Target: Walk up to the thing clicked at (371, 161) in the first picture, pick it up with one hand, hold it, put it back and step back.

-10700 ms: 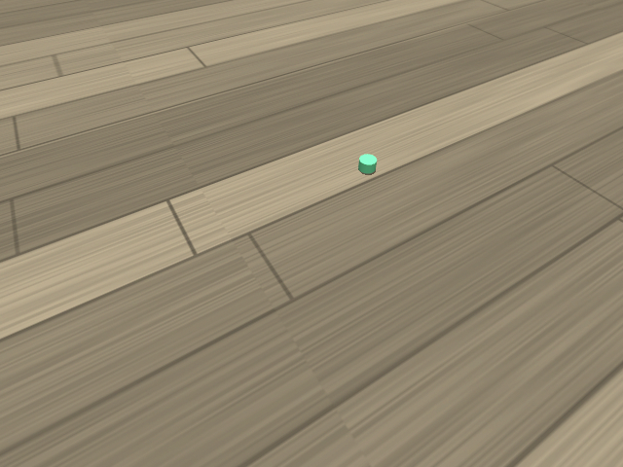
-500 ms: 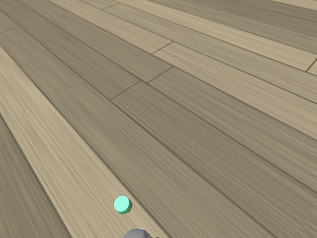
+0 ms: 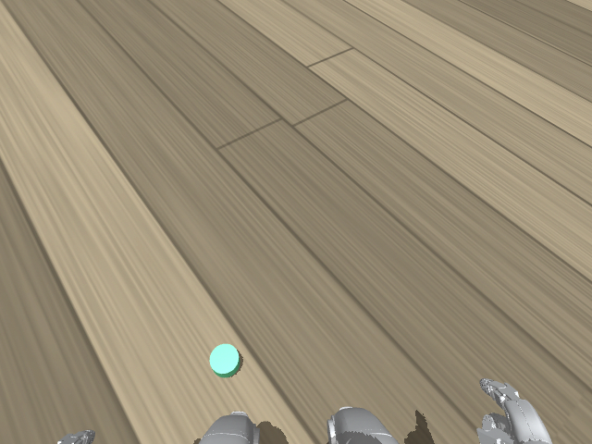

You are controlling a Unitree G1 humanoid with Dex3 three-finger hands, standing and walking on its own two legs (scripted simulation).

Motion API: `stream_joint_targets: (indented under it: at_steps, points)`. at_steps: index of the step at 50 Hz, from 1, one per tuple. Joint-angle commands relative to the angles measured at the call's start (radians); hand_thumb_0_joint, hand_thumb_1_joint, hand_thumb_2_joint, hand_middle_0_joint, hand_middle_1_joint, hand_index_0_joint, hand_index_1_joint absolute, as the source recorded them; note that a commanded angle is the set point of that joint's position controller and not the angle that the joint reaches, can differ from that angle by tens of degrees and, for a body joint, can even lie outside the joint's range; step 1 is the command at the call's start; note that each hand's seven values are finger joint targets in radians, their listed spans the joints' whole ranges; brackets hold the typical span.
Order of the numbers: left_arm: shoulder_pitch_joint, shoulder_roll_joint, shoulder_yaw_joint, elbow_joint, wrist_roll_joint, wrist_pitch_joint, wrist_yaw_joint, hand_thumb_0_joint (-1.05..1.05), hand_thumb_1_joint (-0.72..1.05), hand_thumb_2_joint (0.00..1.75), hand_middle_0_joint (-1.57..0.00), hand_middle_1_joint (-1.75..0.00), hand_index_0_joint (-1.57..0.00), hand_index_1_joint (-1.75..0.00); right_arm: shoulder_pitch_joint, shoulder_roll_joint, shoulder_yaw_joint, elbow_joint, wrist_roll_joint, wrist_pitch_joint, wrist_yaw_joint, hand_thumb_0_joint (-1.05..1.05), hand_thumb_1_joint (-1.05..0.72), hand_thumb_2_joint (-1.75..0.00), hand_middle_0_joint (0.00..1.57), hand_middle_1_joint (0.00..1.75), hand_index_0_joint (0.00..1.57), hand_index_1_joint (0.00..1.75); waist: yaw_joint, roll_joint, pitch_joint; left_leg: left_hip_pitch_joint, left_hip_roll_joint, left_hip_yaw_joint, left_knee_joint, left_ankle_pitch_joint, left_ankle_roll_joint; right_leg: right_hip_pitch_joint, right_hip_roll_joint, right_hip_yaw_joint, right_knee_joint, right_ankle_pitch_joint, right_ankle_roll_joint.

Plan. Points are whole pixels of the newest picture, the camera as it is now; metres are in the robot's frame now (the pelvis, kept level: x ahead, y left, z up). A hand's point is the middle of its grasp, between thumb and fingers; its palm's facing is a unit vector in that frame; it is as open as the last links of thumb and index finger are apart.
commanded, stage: walk up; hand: left
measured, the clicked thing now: (225, 360) +0.38 +0.20 -0.73
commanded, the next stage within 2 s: none
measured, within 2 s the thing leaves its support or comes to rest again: neither
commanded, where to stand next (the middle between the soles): +0.05 -0.03 m, yaw -2 degrees
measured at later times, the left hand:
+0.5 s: hand out of the picture +0.00 +0.24 -0.12, palm faces +0.00 -0.90 -0.44, open 7.3 cm
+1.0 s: hand out of the picture +0.07 +0.29 -0.16, palm faces +0.02 -0.95 -0.31, open 7.3 cm
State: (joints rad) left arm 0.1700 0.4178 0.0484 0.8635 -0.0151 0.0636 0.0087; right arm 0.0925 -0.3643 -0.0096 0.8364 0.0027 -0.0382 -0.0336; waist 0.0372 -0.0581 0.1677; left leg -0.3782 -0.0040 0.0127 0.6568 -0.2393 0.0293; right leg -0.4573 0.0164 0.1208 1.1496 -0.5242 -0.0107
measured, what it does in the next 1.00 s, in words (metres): steps on the spot: right foot, then left foot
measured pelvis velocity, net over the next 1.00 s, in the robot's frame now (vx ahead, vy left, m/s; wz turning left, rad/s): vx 0.00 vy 0.01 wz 0.03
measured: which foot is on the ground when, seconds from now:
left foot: down 0.00-0.26, up 0.28-0.66, down 0.68-1.00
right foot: up 0.00-0.20, down 0.22-0.68, up 0.70-1.00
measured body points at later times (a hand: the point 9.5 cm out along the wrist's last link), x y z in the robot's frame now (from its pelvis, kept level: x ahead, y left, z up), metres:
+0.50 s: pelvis -0.06 -0.04 +0.00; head -0.03 -0.07 +0.45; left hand +0.00 +0.28 -0.09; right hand -0.02 -0.36 -0.14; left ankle -0.07 +0.10 -0.67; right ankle -0.08 -0.17 -0.72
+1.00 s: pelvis +0.00 +0.01 +0.02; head +0.04 +0.07 +0.46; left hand +0.07 +0.34 -0.13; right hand +0.06 -0.31 -0.06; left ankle +0.00 +0.11 -0.72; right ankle +0.09 -0.17 -0.65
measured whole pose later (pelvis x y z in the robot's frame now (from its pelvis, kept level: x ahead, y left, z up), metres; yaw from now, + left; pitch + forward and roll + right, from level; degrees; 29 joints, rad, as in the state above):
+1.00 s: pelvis +0.00 +0.01 +0.02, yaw +2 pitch -4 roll -1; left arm 0.21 0.45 0.06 0.88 -0.02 0.06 -0.02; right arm 0.29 -0.36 -0.03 0.89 -0.01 -0.06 -0.04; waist 0.00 -0.12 0.16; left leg -0.17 -0.01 0.02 0.51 -0.28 0.03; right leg -0.55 0.02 0.18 1.03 -0.30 0.00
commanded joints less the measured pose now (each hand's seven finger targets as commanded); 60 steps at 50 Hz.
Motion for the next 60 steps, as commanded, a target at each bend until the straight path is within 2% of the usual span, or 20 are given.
stream_joint_targets:
  at_steps: [1, 7, 10, 11, 12, 13, 14, 17, 22, 28, 30, 33, 34, 35, 37, 40, 46, 57, 59, 60]
  points:
    - [0.119, 0.171, 0.060, -0.030, 0.004, 0.009, 0.017, 0.00, 0.90, 0.90, -0.20, -0.30, -0.20, -0.30, 0.041, -0.314, -0.102, -0.062, -0.007, 0.004, -0.031, 0.00, -0.90, -0.90, 0.20, 0.30, 0.20, 0.30, -0.024, 0.223, -0.190, 0.080, 0.310, -0.214, -0.143, 0.692, 0.245, 0.001, 0.012, 0.027, 0.117, 0.019, 0.012]
    - [0.107, 0.165, 0.067, -0.037, 0.008, -0.017, 0.007, 0.00, 0.90, 0.90, -0.20, -0.30, -0.20, -0.30, 0.011, -0.294, -0.100, -0.103, -0.024, 0.029, -0.011, 0.00, -0.90, -0.90, 0.20, 0.30, 0.20, 0.30, -0.031, 0.294, -0.319, 0.190, 0.279, -0.204, -0.065, 0.497, 0.228, 0.055, -0.034, -0.076, -0.174, 0.035, 0.024]
    - [0.182, 0.158, 0.078, 0.016, 0.025, -0.045, 0.002, 0.00, 0.90, 0.90, -0.20, -0.30, -0.20, -0.30, -0.045, -0.302, -0.099, -0.113, -0.024, 0.053, 0.006, 0.00, -0.90, -0.90, 0.20, 0.30, 0.20, 0.30, 0.016, 0.237, -0.348, 0.075, 0.212, -0.161, 0.029, 0.201, 0.163, 0.267, -0.012, -0.140, -0.576, 0.176, 0.008]
    - [0.173, 0.175, 0.086, 0.018, 0.045, -0.059, 0.002, 0.00, 0.90, 0.90, -0.20, -0.30, -0.20, -0.30, -0.005, -0.274, -0.090, -0.099, -0.021, 0.064, 0.008, 0.00, -0.90, -0.90, 0.20, 0.30, 0.20, 0.30, 0.014, 0.144, -0.315, -0.049, 0.154, -0.124, 0.138, 0.061, 0.119, 0.346, -0.017, -0.079, -0.671, 0.167, 0.000]
    - [0.139, 0.255, 0.106, -0.005, 0.064, -0.068, 0.008, 0.00, 0.90, 0.90, -0.20, -0.30, -0.20, -0.30, 0.017, -0.195, -0.067, -0.103, -0.009, 0.064, 0.006, 0.00, -0.90, -0.90, 0.20, 0.30, 0.20, 0.30, 0.014, -0.115, -0.235, -0.288, 0.019, -0.081, 0.292, -0.209, 0.042, 0.360, -0.188, 0.266, -0.772, 0.061, -0.049]
    - [0.043, 0.319, 0.115, -0.052, 0.068, -0.072, 0.008, 0.00, 0.90, 0.90, -0.20, -0.30, -0.20, -0.30, 0.012, -0.194, -0.065, -0.102, -0.008, 0.059, -0.007, 0.00, -0.90, -0.90, 0.20, 0.30, 0.20, 0.30, -0.010, -0.130, -0.156, -0.320, -0.059, -0.128, 0.361, -0.351, -0.011, 0.214, -0.350, 0.429, -0.788, 0.114, -0.159]
    - [-0.009, 0.370, 0.122, -0.075, 0.066, -0.071, 0.013, 0.00, 0.90, 0.90, -0.20, -0.30, -0.20, -0.30, -0.032, -0.258, -0.087, -0.092, -0.015, 0.049, -0.019, 0.00, -0.90, -0.90, 0.20, 0.30, 0.20, 0.30, 0.028, -0.157, -0.155, -0.192, -0.014, -0.193, 0.414, -0.365, -0.014, 0.060, -0.443, 0.518, -0.816, 0.110, -0.256]
    - [-0.064, 0.229, 0.092, -0.045, 0.054, -0.097, 0.019, 0.00, 0.90, 0.90, -0.20, -0.30, -0.20, -0.30, 0.023, -0.260, -0.094, -0.004, 0.005, 0.040, 0.010, 0.00, -0.90, -0.90, 0.20, 0.30, 0.20, 0.30, -0.036, -0.043, -0.086, -0.162, -0.052, -0.170, 0.447, -0.203, -0.020, 0.124, -0.257, 0.176, -0.706, 0.315, -0.169]
    - [0.127, 0.286, 0.124, -0.039, 0.056, -0.132, -0.004, 0.00, 0.90, 0.90, -0.20, -0.30, -0.20, -0.30, 0.057, -0.303, -0.106, -0.006, -0.029, 0.019, 0.055, 0.00, -0.90, -0.90, 0.20, 0.30, 0.20, 0.30, 0.063, -0.168, -0.099, -0.382, -0.024, -0.115, 0.340, -0.199, -0.031, 0.467, -0.297, 0.326, -0.844, -0.312, -0.203]
    - [0.176, 0.269, 0.111, -0.045, 0.038, -0.133, -0.020, 0.00, 0.90, 0.90, -0.20, -0.30, -0.20, -0.30, 0.052, -0.247, -0.094, -0.011, -0.030, -0.020, 0.080, 0.00, -0.90, -0.90, 0.20, 0.30, 0.20, 0.30, 0.064, -0.162, -0.044, -0.240, -0.001, -0.035, 0.104, -0.249, -0.032, 0.447, -0.297, 0.173, -0.823, 0.132, -0.216]
    - [0.139, 0.268, 0.100, -0.067, 0.037, -0.128, -0.028, 0.00, 0.90, 0.90, -0.20, -0.30, -0.20, -0.30, 0.096, -0.233, -0.095, -0.005, -0.020, -0.030, 0.084, 0.00, -0.90, -0.90, 0.20, 0.30, 0.20, 0.30, 0.033, -0.180, -0.063, -0.084, -0.005, 0.009, 0.005, -0.198, -0.023, 0.356, -0.266, 0.081, -0.797, 0.263, -0.197]
    - [0.016, 0.202, 0.067, -0.114, 0.037, -0.105, -0.036, 0.00, 0.90, 0.90, -0.20, -0.30, -0.20, -0.30, 0.435, -0.260, -0.133, 0.100, -0.013, -0.048, 0.059, 0.00, -0.90, -0.90, 0.20, 0.30, 0.20, 0.30, -0.154, 0.011, -0.195, 0.419, -0.052, 0.066, -0.206, 0.065, -0.023, 0.095, -0.143, -0.100, -0.409, 0.284, -0.112]
    - [0.047, 0.128, 0.045, -0.126, 0.032, -0.095, -0.037, 0.00, 0.90, 0.90, -0.20, -0.30, -0.20, -0.30, 0.490, -0.325, -0.156, 0.104, -0.026, -0.053, 0.038, 0.00, -0.90, -0.90, 0.20, 0.30, 0.20, 0.30, -0.179, 0.208, -0.203, 0.544, 0.076, -0.187, -0.271, -0.073, 0.011, -0.117, -0.063, -0.150, -0.142, 0.135, -0.060]
    - [0.073, 0.095, 0.030, -0.142, 0.027, -0.088, -0.032, 0.00, 0.90, 0.90, -0.20, -0.30, -0.20, -0.30, 0.488, -0.382, -0.155, 0.070, -0.044, -0.062, 0.027, 0.00, -0.90, -0.90, 0.20, 0.30, 0.20, 0.30, -0.158, 0.283, -0.178, 0.521, 0.295, -0.601, -0.360, -0.278, 0.076, -0.303, 0.028, -0.043, -0.001, -0.044, -0.042]
    - [0.064, 0.251, 0.057, -0.101, 0.027, -0.076, -0.015, 0.00, 0.90, 0.90, -0.20, -0.30, -0.20, -0.30, 0.322, -0.428, -0.160, 0.014, -0.012, -0.056, 0.028, 0.00, -0.90, -0.90, 0.20, 0.30, 0.20, 0.30, -0.107, 0.147, -0.056, 0.226, 0.442, -0.775, -0.478, -0.511, 0.239, -0.250, -0.075, 0.058, 0.057, 0.004, -0.052]
    - [0.181, 0.246, 0.071, -0.022, 0.018, -0.064, -0.032, 0.00, 0.90, 0.90, -0.20, -0.30, -0.20, -0.30, 0.235, -0.320, -0.116, -0.015, -0.005, -0.077, 0.009, 0.00, -0.90, -0.90, 0.20, 0.30, 0.20, 0.30, -0.020, 0.083, 0.001, 0.198, 0.271, -0.367, -0.410, -0.103, 0.076, -0.175, -0.102, 0.068, -0.036, 0.183, -0.024]
    - [0.122, 0.163, 0.056, -0.026, 0.001, -0.019, -0.018, 0.00, 0.90, 0.90, -0.20, -0.30, -0.20, -0.30, 0.172, -0.274, -0.091, -0.017, -0.011, -0.064, -0.022, 0.00, -0.90, -0.90, 0.20, 0.30, 0.20, 0.30, -0.006, 0.246, -0.029, 0.097, 0.219, -0.083, -0.272, 0.833, 0.090, -0.015, -0.007, 0.018, -0.068, 0.253, 0.019]
    - [-0.025, 0.162, 0.053, -0.072, 0.043, -0.018, -0.013, 0.00, 0.90, 0.90, -0.20, -0.30, -0.20, -0.30, 0.171, -0.308, -0.113, -0.039, 0.009, 0.018, -0.037, 0.00, -0.90, -0.90, 0.20, 0.30, 0.20, 0.30, -0.061, 0.187, -0.251, 0.322, 0.271, -0.150, -0.036, 0.685, 0.174, 0.092, -0.023, -0.094, -0.520, 0.188, -0.003]
    - [0.032, 0.180, 0.068, -0.063, 0.067, -0.028, -0.019, 0.00, 0.90, 0.90, -0.20, -0.30, -0.20, -0.30, 0.175, -0.300, -0.107, -0.042, 0.020, 0.019, -0.042, 0.00, -0.90, -0.90, 0.20, 0.30, 0.20, 0.30, -0.021, 0.084, -0.322, 0.289, 0.219, -0.113, 0.122, 0.607, 0.116, 0.256, -0.043, -0.056, -0.727, 0.482, -0.055]
    - [0.053, 0.249, 0.090, -0.072, 0.081, -0.035, -0.019, 0.00, 0.90, 0.90, -0.20, -0.30, -0.20, -0.30, 0.193, -0.268, -0.093, -0.055, 0.033, 0.013, -0.044, 0.00, -0.90, -0.90, 0.20, 0.30, 0.20, 0.30, 0.001, -0.075, -0.381, 0.132, 0.135, -0.075, 0.250, 0.398, 0.055, 0.430, -0.125, 0.062, -0.659, 0.881, -0.110]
